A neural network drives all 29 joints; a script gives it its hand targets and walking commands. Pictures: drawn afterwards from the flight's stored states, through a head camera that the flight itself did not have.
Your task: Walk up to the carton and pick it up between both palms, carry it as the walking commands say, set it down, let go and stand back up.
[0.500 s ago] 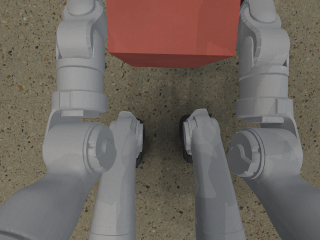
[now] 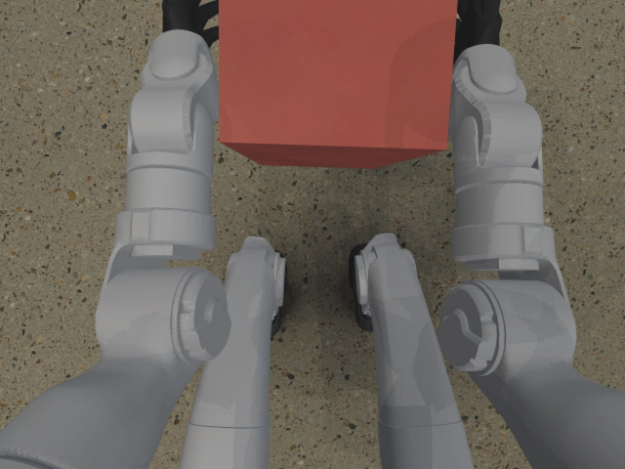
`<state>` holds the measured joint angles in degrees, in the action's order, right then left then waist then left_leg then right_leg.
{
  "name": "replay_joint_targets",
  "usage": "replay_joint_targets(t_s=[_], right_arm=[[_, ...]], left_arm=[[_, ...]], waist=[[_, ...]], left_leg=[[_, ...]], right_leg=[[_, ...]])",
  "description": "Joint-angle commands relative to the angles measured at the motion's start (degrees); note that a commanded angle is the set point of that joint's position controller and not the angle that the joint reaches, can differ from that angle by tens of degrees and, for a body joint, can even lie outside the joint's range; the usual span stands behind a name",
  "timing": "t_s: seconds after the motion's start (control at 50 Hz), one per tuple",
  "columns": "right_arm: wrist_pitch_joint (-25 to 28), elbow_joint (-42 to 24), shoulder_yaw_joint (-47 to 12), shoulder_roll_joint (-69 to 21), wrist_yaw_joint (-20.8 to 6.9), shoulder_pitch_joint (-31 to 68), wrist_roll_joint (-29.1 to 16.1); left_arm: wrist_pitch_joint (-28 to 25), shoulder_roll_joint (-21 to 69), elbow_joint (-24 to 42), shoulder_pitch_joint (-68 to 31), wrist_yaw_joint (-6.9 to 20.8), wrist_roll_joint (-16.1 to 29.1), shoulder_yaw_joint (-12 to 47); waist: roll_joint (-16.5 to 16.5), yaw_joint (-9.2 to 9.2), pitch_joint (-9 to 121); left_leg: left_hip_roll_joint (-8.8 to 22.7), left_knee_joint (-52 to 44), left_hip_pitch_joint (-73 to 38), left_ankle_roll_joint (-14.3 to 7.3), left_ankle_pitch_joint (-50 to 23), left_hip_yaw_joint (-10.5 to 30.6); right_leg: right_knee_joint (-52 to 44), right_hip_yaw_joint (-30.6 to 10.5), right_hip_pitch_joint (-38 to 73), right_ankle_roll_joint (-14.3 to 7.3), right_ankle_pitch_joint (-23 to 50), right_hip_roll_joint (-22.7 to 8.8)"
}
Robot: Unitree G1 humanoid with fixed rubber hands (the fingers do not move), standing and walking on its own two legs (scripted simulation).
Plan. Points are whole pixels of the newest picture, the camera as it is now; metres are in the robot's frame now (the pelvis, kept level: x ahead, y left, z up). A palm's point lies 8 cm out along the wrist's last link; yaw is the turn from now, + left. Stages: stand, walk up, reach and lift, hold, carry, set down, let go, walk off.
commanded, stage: reach and lift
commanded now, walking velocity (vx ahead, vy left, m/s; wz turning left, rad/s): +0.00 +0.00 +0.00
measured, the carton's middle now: (326, 66) +0.53 -0.01 -0.14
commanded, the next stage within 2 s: none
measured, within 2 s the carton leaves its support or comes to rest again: neither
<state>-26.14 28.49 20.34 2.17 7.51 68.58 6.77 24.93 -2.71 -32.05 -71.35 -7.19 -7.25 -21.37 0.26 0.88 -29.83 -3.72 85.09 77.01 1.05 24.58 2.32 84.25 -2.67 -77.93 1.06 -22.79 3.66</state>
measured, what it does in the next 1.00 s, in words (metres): rises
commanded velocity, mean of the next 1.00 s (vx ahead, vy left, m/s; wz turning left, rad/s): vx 0.00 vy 0.00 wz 0.00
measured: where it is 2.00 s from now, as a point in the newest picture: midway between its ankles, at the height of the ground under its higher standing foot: (318, 305)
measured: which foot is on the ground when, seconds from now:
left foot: down 0.00-1.00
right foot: down 0.00-1.00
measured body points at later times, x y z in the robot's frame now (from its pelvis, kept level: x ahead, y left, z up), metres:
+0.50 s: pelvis +0.02 +0.00 +0.06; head +0.26 -0.01 +0.44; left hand +0.51 +0.13 +0.02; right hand +0.50 -0.14 +0.01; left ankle +0.14 +0.12 -0.55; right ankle +0.15 -0.12 -0.55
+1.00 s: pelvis +0.10 +0.00 +0.14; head +0.22 +0.00 +0.57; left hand +0.49 +0.13 +0.10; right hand +0.47 -0.14 +0.11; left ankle +0.14 +0.12 -0.55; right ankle +0.15 -0.12 -0.55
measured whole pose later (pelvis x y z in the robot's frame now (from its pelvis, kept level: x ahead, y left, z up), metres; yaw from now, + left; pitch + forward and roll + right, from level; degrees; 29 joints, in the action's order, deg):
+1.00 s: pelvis +0.10 +0.00 +0.14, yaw +1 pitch +18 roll +0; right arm -20.9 29.0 24.0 -11.1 0.4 31.5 17.4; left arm 19.1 10.1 -32.9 -33.8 -0.9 -17.5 -24.5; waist 0.0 1.5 3.4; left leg -3.2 47.9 48.2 0.1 17.9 4.1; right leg 47.4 -3.2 -48.8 0.2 -16.8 2.2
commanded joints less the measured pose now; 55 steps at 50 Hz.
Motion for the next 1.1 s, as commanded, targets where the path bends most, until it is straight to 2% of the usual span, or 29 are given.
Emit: replay_joint_targets(t_s=[0.0, 0.08, 0.1, 0.12, 0.14, 0.2, 0.22, 0.26, 0.28, 0.32, 0.34, 0.38, 0.4, 0.46, 0.48, 0.52, 0.54, 0.56, 0.62, 0.7, 0.72, 0.78, 0.82, 0.86, 0.9, 0.94, 0.96, 1.02, 1.08], right_arm=[[2.4, -4.9, -40.5, -62.9, -18.3, 46.2, -12.5], [2.5, -7.0, -42.3, -63.7, -18.2, 45.4, -13.3], [2.7, -6.2, -41.5, -63.1, -18.3, 45.0, -12.8], [2.6, -6.7, -42.1, -63.8, -18.3, 44.1, -12.8], [2.7, -4.7, -40.9, -63.6, -18.3, 43.4, -12.2], [3.2, -8.3, -43.2, -65.0, -18.4, 42.3, -13.0], [2.9, -6.4, -41.8, -64.2, -18.3, 41.0, -12.2], [3.1, -2.3, -39.5, -64.3, -18.7, 39.7, -10.6], [3.5, -6.4, -41.8, -65.5, -18.7, 41.1, -11.5], [3.4, -7.5, -42.6, -65.2, -18.4, 39.4, -11.4], [3.4, -5.6, -41.3, -65.3, -18.4, 38.8, -11.0], [3.5, -4.4, -40.2, -65.7, -18.7, 36.9, -10.1], [3.6, -2.8, -39.2, -65.9, -18.8, 35.7, -9.1], [3.9, -1.2, -38.3, -68.7, -19.0, 31.0, -7.6], [3.8, 0.4, -37.0, -69.0, -18.9, 29.3, -6.5], [4.1, 1.0, -35.9, -70.9, -18.7, 26.0, -5.8], [4.3, 2.1, -34.7, -71.7, -18.5, 24.4, -5.0], [4.4, 3.9, -32.4, -72.1, -18.4, 22.0, -3.6], [4.7, 9.2, -25.5, -71.9, -18.5, 17.3, 0.3], [4.3, 12.5, -20.0, -69.4, -18.5, 11.8, 4.9], [4.7, 12.5, -18.6, -68.2, -18.3, 11.1, 5.6], [5.5, 11.3, -19.5, -69.1, -18.5, 6.8, 6.1], [6.3, 10.7, -20.0, -69.5, -18.7, 4.8, 6.5], [7.2, 7.1, -23.6, -70.6, -19.1, 3.9, 5.2], [8.1, 5.0, -25.9, -70.6, -19.6, 2.7, 4.3], [8.2, 1.8, -30.2, -72.5, -19.8, 1.8, 2.7], [8.2, 1.6, -31.0, -72.2, -19.9, 0.8, 2.3], [7.8, -0.9, -34.4, -72.5, -19.9, -1.3, 0.8], [7.0, -3.0, -36.9, -72.0, -20.1, -4.7, -0.2]], left_arm=[[-1.6, 66.4, 2.2, -40.2, 17.8, 12.0, 38.2], [-1.6, 66.2, 2.9, -37.7, 17.8, 11.6, 38.8], [-1.7, 66.1, 2.5, -37.7, 17.9, 11.5, 38.6], [-1.7, 66.4, 2.4, -36.6, 18.0, 11.3, 38.7], [-1.9, 66.3, 1.5, -36.4, 18.0, 10.5, 37.7], [-2.3, 67.1, 5.8, -36.0, 18.1, 11.8, 40.5], [-2.3, 66.5, 5.0, -36.2, 18.0, 11.5, 39.7], [-2.3, 66.3, 0.8, -33.8, 18.4, 9.3, 37.1], [-2.6, 67.6, 2.7, -33.4, 18.5, 10.1, 38.5], [-2.7, 67.0, 4.9, -33.4, 18.5, 10.8, 39.4], [-2.6, 67.0, 2.9, -32.3, 18.5, 10.0, 38.4], [-2.9, 67.6, 3.2, -32.2, 18.6, 9.5, 38.3], [-2.7, 68.1, 0.2, -28.9, 18.7, 8.0, 36.8], [-3.1, 70.4, -0.6, -25.8, 19.0, 7.3, 35.6], [-3.1, 70.4, -2.9, -23.6, 19.1, 6.2, 33.8], [-3.6, 71.8, -1.8, -22.4, 19.1, 5.8, 33.2], [-3.8, 71.9, -3.6, -20.4, 18.9, 4.8, 31.4], [-3.8, 72.4, -6.1, -17.7, 19.0, 3.6, 29.5], [-3.3, 73.0, -15.5, -8.6, 19.3, -2.3, 21.3], [-3.7, 70.6, -16.8, -5.0, 19.3, -5.2, 16.7], [-3.8, 70.5, -17.8, -3.0, 19.2, -5.8, 15.9], [-4.8, 70.7, -15.0, -0.2, 18.9, -6.2, 16.9], [-5.7, 71.4, -13.3, 0.7, 18.7, -6.5, 18.4], [-6.5, 73.2, -10.2, 2.2, 18.6, -5.6, 22.1], [-7.2, 74.8, -8.0, 2.8, 18.6, -4.9, 25.2], [-7.4, 75.7, -4.5, 3.5, 18.5, -3.4, 29.2], [-7.6, 75.6, -2.8, 2.8, 18.6, -2.3, 31.0], [-7.1, 74.6, -1.7, 6.4, 18.8, -1.9, 33.3], [-6.5, 74.3, 0.4, 9.3, 18.8, -0.5, 36.1]], waist=[[-0.4, 0.57, 129.4], [-0.6, -0.68, 130.1], [-0.5, -0.03, 128.5], [-0.7, -0.71, 127.9], [-0.5, -0.48, 125.1], [-0.3, -0.28, 131.4], [0.2, 0.06, 128.8], [-0.1, -0.55, 119.8], [-0.9, -0.42, 124.4], [-0.5, -0.09, 127.2], [-0.4, -0.71, 124.0], [0.0, -0.23, 120.4], [0.3, -0.27, 116.1], [-0.1, -0.17, 110.9], [-0.3, -0.32, 105.9], [-0.2, 0.16, 102.3], [-0.5, -0.41, 97.2], [-1.3, 0.36, 90.9], [-1.1, -0.73, 72.1], [-1.9, 0.46, 64.9], [-1.1, 0.75, 62.6], [-0.3, -0.08, 63.4], [0.9, 0.2, 63.4], [0.9, -0.04, 66.5], [2.0, 0.66, 68.1], [0.8, 0.72, 71.7], [0.7, 1.43, 72.9], [0.4, 0.64, 73.4], [-0.7, 1.01, 73.6]], left_leg=[[-5.5, -10.3, -29.2, -1.0, -8.7, -1.1], [-5.5, -12.1, -31.7, -1.3, -10.5, -1.0], [-5.3, -12.5, -31.3, -1.1, -9.1, -0.8], [-5.5, -13.2, -31.6, -1.2, -9.7, -0.9], [-5.3, -13.9, -30.7, -1.3, -8.1, -0.7], [-5.3, -14.7, -36.2, -1.1, -12.8, -0.6], [-5.3, -15.2, -34.9, -1.1, -11.8, -0.5], [-4.9, -17.5, -32.1, -1.3, -6.3, -0.3], [-5.1, -17.2, -35.7, -1.3, -10.0, -0.3], [-5.3, -17.8, -36.8, -1.4, -12.5, -0.3], [-5.1, -18.6, -36.3, -1.4, -10.6, -0.2], [-4.9, -20.1, -36.6, -1.2, -9.2, 0.1], [-4.8, -20.5, -35.5, -1.2, -8.2, 0.0], [-4.9, -22.2, -35.3, -1.3, -10.1, -0.5], [-4.7, -22.5, -33.6, -1.5, -9.2, -0.6], [-4.9, -23.7, -34.0, -1.5, -10.2, -0.7], [-4.9, -24.5, -33.4, -1.7, -10.3, -0.5], [-4.9, -25.4, -32.0, -1.6, -9.4, -0.5], [-4.5, -30.4, -27.8, -2.2, -3.4, 0.0], [-4.0, -35.1, -30.4, -2.3, -4.0, 1.1], [-3.9, -36.0, -31.4, -2.3, -5.0, 1.4], [-3.8, -37.9, -36.7, -2.0, -12.3, 2.0], [-3.8, -39.2, -38.2, -1.7, -14.8, 2.3], [-3.8, -40.2, -41.9, -1.4, -18.9, 2.6], [-3.9, -40.9, -43.7, -1.0, -20.9, 2.8], [-4.1, -41.9, -46.5, -0.8, -22.9, 2.7], [-4.0, -42.3, -47.9, -0.7, -23.7, 2.9], [-4.1, -44.0, -49.0, -0.6, -24.9, 2.6], [-3.7, -45.8, -52.3, -0.6, -27.1, 3.0]], right_leg=[[-9.2, 2.5, 35.0, 0.1, 8.9, 5.7], [-11.1, 1.9, 38.4, 0.4, 10.6, 5.7], [-11.5, 1.9, 37.5, 0.2, 9.3, 5.8], [-12.2, 1.7, 39.0, 0.3, 9.9, 5.6], [-12.8, 1.5, 38.0, 0.3, 8.3, 5.6], [-13.5, 1.7, 42.7, 0.3, 13.2, 5.8], [-14.2, 1.2, 41.8, 0.2, 12.0, 5.7], [-16.2, 1.1, 39.0, 0.1, 6.6, 5.1], [-16.3, 1.2, 42.6, 0.3, 10.3, 5.4], [-16.6, 1.0, 45.4, 0.5, 12.9, 5.5], [-17.4, 0.6, 43.8, 0.2, 10.5, 5.3], [-18.7, 0.7, 43.1, -0.1, 9.4, 5.2], [-19.1, 0.9, 41.9, -0.1, 8.5, 5.2], [-20.9, 0.7, 43.4, -0.1, 10.6, 5.0], [-21.4, 0.6, 42.0, -0.2, 9.7, 4.8], [-22.7, 0.3, 43.1, -0.2, 11.2, 4.7], [-23.2, 0.3, 41.4, 0.0, 11.6, 4.5], [-24.5, 0.2, 40.1, 0.0, 11.1, 4.2], [-29.2, -0.8, 36.6, -0.7, 5.6, 3.3], [-33.9, -1.1, 38.6, -1.6, 5.2, 3.3], [-34.6, -1.2, 38.7, -1.7, 5.7, 3.1], [-36.5, -1.3, 41.7, -1.9, 12.2, 3.3], [-37.4, -1.4, 43.2, -2.0, 14.8, 3.4], [-38.3, -1.2, 46.2, -1.8, 18.5, 3.6], [-39.0, -1.2, 47.6, -1.9, 20.6, 3.5], [-40.2, -1.1, 51.8, -1.5, 23.1, 3.8], [-40.7, -1.2, 52.9, -1.5, 23.9, 3.6], [-42.4, -1.6, 56.5, -1.0, 26.1, 3.2], [-44.3, -1.7, 59.4, -0.6, 28.0, 3.1]])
